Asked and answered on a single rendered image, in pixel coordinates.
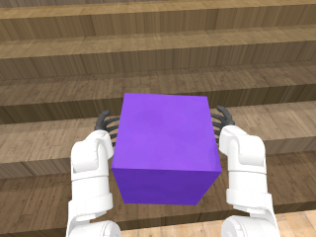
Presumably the robot left hand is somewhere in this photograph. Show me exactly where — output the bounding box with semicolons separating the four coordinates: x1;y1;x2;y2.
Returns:
94;110;120;147

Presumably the robot right upper arm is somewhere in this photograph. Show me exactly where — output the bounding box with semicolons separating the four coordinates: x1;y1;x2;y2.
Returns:
221;215;279;237

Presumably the right robot forearm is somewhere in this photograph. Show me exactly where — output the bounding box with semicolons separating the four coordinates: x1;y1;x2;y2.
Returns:
218;124;280;237

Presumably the robot left upper arm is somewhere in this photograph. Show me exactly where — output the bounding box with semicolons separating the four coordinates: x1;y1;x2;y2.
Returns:
68;220;121;237

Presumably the carton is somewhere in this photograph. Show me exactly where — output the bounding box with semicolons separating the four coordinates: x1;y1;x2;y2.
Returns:
111;93;222;205

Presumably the robot right hand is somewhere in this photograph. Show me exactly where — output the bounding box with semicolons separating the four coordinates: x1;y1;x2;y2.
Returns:
210;105;235;144

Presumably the left robot forearm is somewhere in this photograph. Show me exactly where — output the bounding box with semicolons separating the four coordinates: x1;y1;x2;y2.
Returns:
65;129;115;237

